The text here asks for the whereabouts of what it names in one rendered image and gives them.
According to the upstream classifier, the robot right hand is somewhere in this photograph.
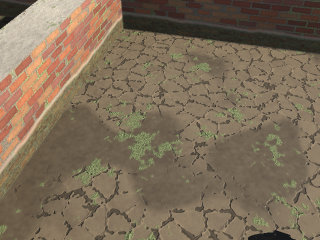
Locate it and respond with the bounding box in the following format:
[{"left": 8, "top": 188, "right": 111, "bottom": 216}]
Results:
[{"left": 248, "top": 230, "right": 296, "bottom": 240}]

